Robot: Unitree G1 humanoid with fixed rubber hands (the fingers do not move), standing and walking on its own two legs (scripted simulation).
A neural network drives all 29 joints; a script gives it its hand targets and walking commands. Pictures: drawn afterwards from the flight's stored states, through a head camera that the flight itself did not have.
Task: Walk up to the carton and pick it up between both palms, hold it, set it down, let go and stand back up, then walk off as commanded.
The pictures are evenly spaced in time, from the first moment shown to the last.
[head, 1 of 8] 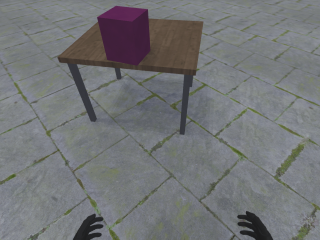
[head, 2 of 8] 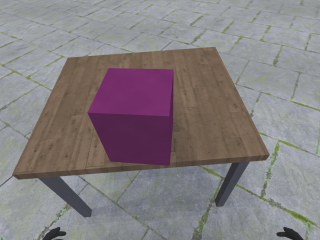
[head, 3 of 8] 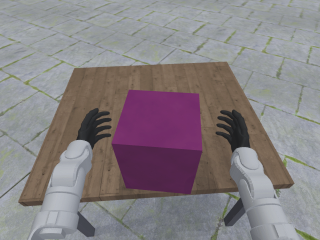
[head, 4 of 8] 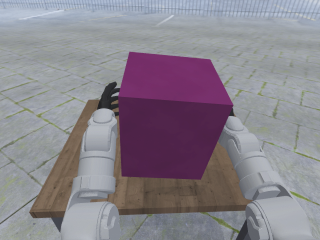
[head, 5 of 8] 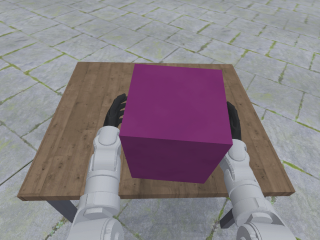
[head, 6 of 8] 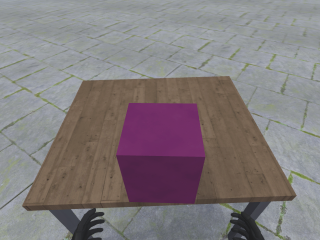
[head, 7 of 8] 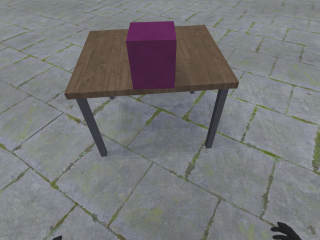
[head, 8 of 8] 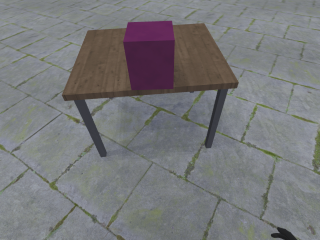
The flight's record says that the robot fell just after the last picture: no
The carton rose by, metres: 0.23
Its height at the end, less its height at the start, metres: +0.00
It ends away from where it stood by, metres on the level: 0.01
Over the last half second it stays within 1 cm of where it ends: yes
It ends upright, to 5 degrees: yes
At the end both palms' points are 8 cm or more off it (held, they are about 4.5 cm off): yes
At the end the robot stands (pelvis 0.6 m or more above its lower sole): yes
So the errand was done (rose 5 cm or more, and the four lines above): yes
